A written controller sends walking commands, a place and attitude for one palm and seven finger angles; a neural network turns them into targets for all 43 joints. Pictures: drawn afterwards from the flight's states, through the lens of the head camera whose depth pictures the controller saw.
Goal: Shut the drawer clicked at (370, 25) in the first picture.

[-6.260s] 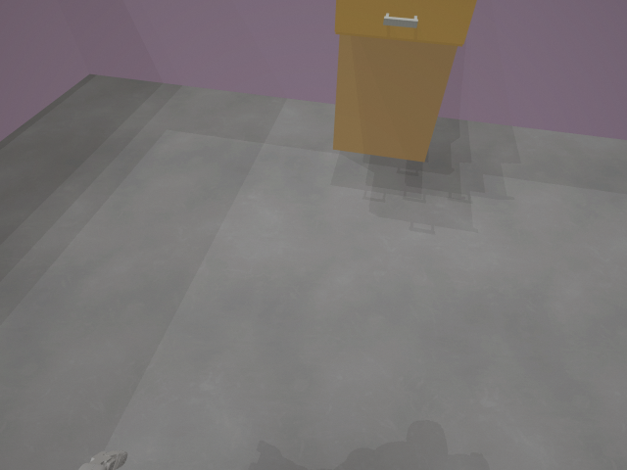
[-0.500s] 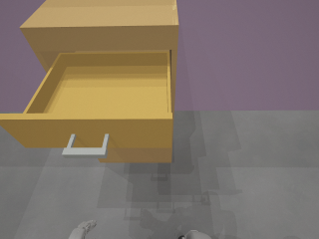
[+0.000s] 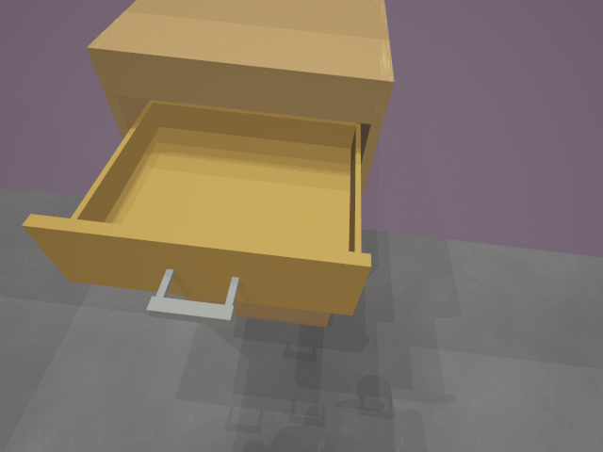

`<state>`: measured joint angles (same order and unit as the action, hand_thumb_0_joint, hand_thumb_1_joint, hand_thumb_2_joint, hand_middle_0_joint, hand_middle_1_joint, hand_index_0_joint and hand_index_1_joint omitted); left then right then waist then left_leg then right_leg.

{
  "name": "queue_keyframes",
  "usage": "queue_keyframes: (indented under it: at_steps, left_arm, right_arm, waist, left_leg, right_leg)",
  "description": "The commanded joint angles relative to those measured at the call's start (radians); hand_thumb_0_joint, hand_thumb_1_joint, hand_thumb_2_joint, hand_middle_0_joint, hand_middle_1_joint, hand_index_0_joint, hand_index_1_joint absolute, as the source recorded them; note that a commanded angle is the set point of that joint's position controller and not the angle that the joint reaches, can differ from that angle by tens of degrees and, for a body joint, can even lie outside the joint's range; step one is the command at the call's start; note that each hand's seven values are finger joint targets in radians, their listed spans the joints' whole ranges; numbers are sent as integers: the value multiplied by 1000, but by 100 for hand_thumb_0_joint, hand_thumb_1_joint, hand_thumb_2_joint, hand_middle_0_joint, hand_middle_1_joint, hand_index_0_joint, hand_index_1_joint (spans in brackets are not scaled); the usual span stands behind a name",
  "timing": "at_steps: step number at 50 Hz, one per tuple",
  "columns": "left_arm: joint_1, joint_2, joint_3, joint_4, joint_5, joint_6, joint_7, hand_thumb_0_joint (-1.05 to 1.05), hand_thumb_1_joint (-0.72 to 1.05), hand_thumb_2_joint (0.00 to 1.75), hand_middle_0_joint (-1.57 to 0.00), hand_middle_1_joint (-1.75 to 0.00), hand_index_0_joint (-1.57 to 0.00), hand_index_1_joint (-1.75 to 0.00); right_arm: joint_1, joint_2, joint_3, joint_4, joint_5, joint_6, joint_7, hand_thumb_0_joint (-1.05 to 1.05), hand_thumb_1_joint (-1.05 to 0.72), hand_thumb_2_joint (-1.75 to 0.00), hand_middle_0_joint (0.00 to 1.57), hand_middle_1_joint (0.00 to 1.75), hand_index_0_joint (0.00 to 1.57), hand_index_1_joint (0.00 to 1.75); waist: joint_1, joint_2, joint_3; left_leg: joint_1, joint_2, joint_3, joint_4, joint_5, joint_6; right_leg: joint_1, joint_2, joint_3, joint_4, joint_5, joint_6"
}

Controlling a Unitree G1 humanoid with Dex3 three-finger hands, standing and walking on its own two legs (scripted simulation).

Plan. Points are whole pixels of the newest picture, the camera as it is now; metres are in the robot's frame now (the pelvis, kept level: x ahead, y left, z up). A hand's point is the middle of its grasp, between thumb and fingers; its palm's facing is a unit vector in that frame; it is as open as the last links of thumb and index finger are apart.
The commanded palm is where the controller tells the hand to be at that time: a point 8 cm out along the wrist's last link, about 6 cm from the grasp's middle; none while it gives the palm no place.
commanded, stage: come to a stop and stand still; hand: left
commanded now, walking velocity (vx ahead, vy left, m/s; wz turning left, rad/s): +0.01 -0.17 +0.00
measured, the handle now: (196, 296) +0.30 +0.18 +0.02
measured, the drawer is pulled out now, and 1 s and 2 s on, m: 0.30 0.30 0.30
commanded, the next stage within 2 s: look again from close up in 1.56 s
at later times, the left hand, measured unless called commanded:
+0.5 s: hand out of the picture -0.02 +0.13 -0.16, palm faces +0.00 -0.98 -0.21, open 7.3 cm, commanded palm none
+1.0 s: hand out of the picture -0.02 +0.08 -0.17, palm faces +0.06 -0.98 -0.16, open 7.3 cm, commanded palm none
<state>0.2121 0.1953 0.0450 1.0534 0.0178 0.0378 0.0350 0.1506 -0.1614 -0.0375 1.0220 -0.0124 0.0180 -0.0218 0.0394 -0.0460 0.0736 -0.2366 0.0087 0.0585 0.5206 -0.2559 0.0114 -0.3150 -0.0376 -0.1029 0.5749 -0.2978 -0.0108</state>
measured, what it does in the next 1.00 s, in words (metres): steps on the spot: right foot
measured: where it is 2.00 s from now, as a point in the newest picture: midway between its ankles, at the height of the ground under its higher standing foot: outside the picture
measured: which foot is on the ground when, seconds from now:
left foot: down 0.00-1.00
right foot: up 0.00-0.32, down 0.34-1.00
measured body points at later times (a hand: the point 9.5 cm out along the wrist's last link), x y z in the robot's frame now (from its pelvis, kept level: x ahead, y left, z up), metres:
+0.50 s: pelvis -0.03 -0.05 +0.01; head -0.02 -0.06 +0.46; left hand -0.02 +0.18 -0.15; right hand -0.03 -0.27 -0.16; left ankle +0.01 +0.11 -0.73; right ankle -0.07 -0.15 -0.73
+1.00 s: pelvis +0.00 -0.07 +0.00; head +0.02 -0.07 +0.45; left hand -0.02 +0.14 -0.16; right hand -0.01 -0.28 -0.16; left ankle +0.01 +0.11 -0.73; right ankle -0.07 -0.15 -0.73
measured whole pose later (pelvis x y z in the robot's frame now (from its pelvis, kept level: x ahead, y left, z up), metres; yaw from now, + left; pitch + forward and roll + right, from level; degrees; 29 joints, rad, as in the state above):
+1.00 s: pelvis +0.00 -0.07 +0.00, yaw +0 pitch -1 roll +1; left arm 0.30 0.10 0.01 1.15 0.01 0.00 0.04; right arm 0.27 -0.12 -0.02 1.17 -0.01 0.01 -0.05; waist 0.00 0.00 0.05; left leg -0.20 0.09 0.02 0.44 -0.21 -0.08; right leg -0.06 0.02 -0.07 0.43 -0.35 -0.05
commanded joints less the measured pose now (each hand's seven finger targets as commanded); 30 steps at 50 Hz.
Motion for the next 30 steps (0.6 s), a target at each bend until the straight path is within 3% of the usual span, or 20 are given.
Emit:
queue_keyframes:
  at_steps: [1,2,4,9,12,14,15,17,18,19,20,24,27,30]
  left_arm:
    - [61,61,14,-30,1,1,-1,0,90,90,-20,-30,-20,-30]
    - [84,61,13,-19,0,-2,-6,0,90,90,-20,-30,-20,-30]
    - [100,52,13,-3,1,-7,-8,0,90,90,-20,-30,-20,-30]
    - [52,44,3,-7,1,-5,-12,0,90,90,-20,-30,-20,-30]
    - [62,31,-6,4,-3,-8,-13,0,90,90,-20,-30,-20,-30]
    - [114,27,-7,28,-4,-15,-10,0,90,90,-20,-30,-20,-30]
    - [139,33,-7,45,-2,-21,-8,0,90,90,-20,-30,-20,-30]
    - [128,85,-8,53,-3,-37,0,0,90,90,-20,-30,-20,-30]
    - [106,109,-11,48,-5,-40,-1,0,90,90,-20,-30,-20,-30]
    - [82,113,-8,52,-4,-46,-2,0,90,90,-20,-30,-20,-30]
    - [74,95,-13,51,-6,-50,-1,0,90,90,-20,-30,-20,-30]
    - [79,71,-20,52,-12,-48,1,0,90,90,-20,-30,-20,-30]
    - [95,64,-18,55,-13,-45,3,0,90,90,-20,-30,-20,-30]
    - [106,56,-15,57,-15,-46,4,0,90,90,-20,-30,-20,-30]
  right_arm:
    - [1,-136,-11,-37,-10,-22,-27,0,-90,-90,20,30,20,30]
    - [-5,-136,-9,-35,-8,-26,-29,0,-90,-90,20,30,20,30]
    - [9,-140,-14,-23,-6,-27,-31,0,-90,-90,20,30,20,30]
    - [83,-158,-28,20,-7,-22,-31,0,-90,-90,20,30,20,30]
    - [80,-162,-33,33,-8,-19,-25,0,-90,-90,20,30,20,30]
    - [75,-162,-35,39,-4,-18,-21,0,-90,-90,20,30,20,30]
    - [78,-153,-33,43,1,-19,-20,0,-90,-90,20,30,20,30]
    - [81,-84,-19,47,13,-20,-11,0,-90,-90,20,30,20,30]
    - [82,-63,-10,45,13,-20,-4,0,-90,-90,20,30,20,30]
    - [72,-52,-3,47,4,-12,-4,0,-90,-90,20,30,20,30]
    - [73,-59,-2,55,0,-9,-4,0,-90,-90,20,30,20,30]
    - [133,-62,5,101,-1,-10,-4,0,-90,-90,20,30,20,30]
    - [160,-54,11,119,-1,-8,-5,0,-90,-90,20,30,20,30]
    - [182,-46,14,126,-3,-8,-9,0,-90,-90,20,30,20,30]
  waist:
    - [-7,223,-38]
    - [-4,179,-60]
    - [-14,156,-96]
    - [-64,194,-102]
    - [-64,210,-95]
    - [-42,210,-119]
    - [-33,179,-117]
    - [-43,49,-79]
    - [-55,38,-73]
    - [-57,-100,-41]
    - [-54,-130,-15]
    - [-57,-40,27]
    - [-51,-22,62]
    - [-52,12,50]
  left_leg:
    - [-27,290,-266,-301,279,140]
    - [11,285,-248,-278,309,146]
    - [103,267,-206,-253,361,142]
    - [186,275,-213,-231,433,146]
    - [162,255,-212,-227,360,137]
    - [136,226,-191,-199,303,110]
    - [98,197,-171,-170,262,80]
    - [-1,107,-89,-110,125,0]
    - [27,75,-58,-110,72,-22]
    - [37,54,-41,-101,64,-31]
    - [59,62,-41,-101,70,-30]
    - [84,82,-48,-123,140,-30]
    - [67,83,-44,-125,131,-33]
    - [65,88,-44,-116,159,-36]
  right_leg:
    - [-31,2,136,276,-159,25]
    - [-43,5,137,301,-148,26]
    - [-85,6,137,326,-131,40]
    - [-74,-11,106,220,-180,53]
    - [-10,-6,80,83,-166,42]
    - [78,0,61,-68,-50,35]
    - [144,-3,56,-182,52,33]
    - [197,-117,190,-282,151,-10]
    - [139,-163,204,-285,132,-32]
    - [83,-143,218,-302,125,-41]
    - [42,-142,215,-315,114,-45]
    - [28,-96,180,-323,33,-30]
    - [27,-87,175,-343,-22,-31]
    - [48,-85,171,-329,23,-37]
